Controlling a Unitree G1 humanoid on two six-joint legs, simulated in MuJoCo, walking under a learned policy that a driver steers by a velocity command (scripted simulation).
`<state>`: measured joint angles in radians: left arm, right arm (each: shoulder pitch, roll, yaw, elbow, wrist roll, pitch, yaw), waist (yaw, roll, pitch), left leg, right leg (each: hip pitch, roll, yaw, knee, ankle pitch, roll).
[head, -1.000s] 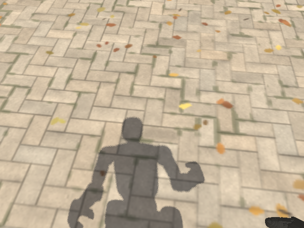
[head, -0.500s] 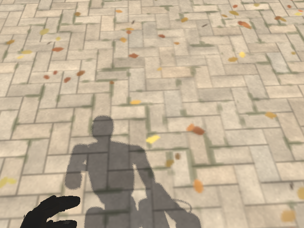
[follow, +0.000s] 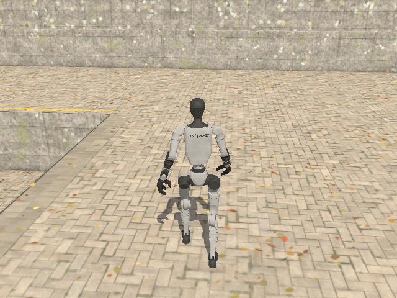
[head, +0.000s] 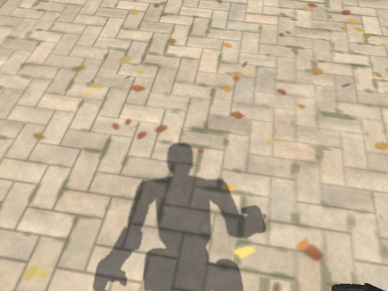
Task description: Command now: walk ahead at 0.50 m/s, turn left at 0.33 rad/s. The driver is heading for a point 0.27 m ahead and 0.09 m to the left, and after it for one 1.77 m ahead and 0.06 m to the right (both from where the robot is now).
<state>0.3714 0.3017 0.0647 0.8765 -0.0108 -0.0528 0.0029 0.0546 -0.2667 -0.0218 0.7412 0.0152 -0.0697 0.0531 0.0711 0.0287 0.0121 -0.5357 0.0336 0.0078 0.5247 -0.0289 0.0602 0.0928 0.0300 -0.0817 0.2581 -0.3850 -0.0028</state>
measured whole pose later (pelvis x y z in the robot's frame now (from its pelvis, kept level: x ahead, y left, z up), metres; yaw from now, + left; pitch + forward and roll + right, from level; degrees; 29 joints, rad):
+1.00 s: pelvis +0.53 +0.11 +0.00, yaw +12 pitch +2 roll +0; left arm 0.43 0.29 0.06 0.86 -0.03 -0.05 0.01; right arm 0.04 -0.26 -0.03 0.64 0.00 -0.10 0.01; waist 0.09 -0.01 0.02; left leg -0.41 0.00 -0.01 0.53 -0.15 0.01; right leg -0.20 0.02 0.12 0.78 -0.49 -0.01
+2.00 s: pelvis +1.09 +0.07 +0.00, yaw -18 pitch +2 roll +1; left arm 0.39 0.30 0.07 0.79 -0.01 -0.03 0.01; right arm 0.06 -0.27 -0.04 0.71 -0.01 -0.12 0.04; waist 0.06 -0.01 0.01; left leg -0.46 -0.03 0.02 0.53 -0.11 0.03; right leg -0.10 0.08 0.16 0.72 -0.50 -0.05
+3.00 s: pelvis +1.63 -0.11 -0.01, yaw -9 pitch +2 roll -2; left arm 0.32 0.29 0.06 0.88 -0.01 -0.05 0.01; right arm 0.09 -0.26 -0.04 0.71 0.02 -0.05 0.06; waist 0.06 0.02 0.02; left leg -0.55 0.03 0.04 0.57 -0.08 0.08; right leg 0.11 0.00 -0.20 0.30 -0.43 0.01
